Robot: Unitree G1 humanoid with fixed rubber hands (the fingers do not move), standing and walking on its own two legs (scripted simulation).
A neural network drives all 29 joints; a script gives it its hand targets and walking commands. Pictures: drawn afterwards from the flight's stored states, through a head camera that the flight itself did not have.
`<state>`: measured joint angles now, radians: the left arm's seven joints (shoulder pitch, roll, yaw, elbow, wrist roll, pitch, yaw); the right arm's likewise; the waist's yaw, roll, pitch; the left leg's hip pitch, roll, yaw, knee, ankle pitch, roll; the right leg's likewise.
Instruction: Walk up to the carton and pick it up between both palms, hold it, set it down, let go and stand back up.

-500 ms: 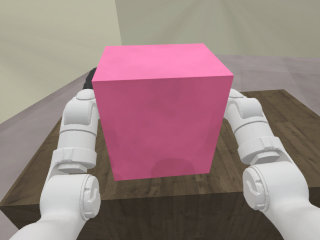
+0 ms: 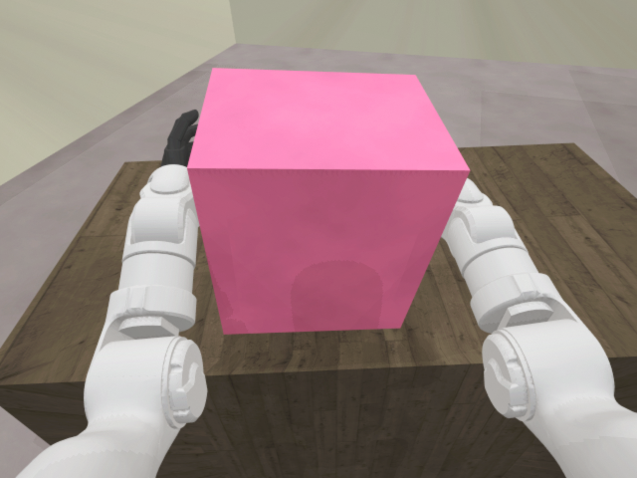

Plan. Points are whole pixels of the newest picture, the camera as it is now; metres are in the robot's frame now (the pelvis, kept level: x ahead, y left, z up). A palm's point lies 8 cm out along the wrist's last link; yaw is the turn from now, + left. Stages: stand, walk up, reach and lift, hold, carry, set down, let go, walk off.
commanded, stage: set down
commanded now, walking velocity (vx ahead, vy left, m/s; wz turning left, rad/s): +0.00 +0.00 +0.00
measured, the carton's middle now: (315, 210) +0.39 +0.02 +0.19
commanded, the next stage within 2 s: none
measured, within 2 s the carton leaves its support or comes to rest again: neither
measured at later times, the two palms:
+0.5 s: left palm (184, 188) +0.42 +0.19 +0.21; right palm (435, 197) +0.42 -0.14 +0.18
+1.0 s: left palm (202, 197) +0.44 +0.18 +0.18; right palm (435, 211) +0.44 -0.15 +0.14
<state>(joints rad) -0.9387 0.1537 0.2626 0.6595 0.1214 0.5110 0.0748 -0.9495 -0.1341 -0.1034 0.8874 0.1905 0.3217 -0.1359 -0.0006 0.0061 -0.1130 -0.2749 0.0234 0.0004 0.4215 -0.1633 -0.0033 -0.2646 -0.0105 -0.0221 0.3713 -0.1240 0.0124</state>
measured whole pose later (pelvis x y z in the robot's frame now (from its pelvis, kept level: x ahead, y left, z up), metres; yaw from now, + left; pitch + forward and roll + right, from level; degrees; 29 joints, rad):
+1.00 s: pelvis +0.02 +0.01 +0.00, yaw +0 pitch +2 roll -1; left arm -0.89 0.11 0.26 0.79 0.12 0.30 0.08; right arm -0.84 -0.13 -0.09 0.91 0.19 0.17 -0.14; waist 0.00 0.01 -0.07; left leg -0.26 0.02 0.00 0.41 -0.19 0.00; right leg -0.24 -0.01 -0.02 0.33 -0.13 0.02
